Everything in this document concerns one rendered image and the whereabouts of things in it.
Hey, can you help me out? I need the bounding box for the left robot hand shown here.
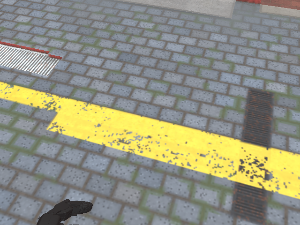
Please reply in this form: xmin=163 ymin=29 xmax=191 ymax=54
xmin=37 ymin=199 xmax=93 ymax=225

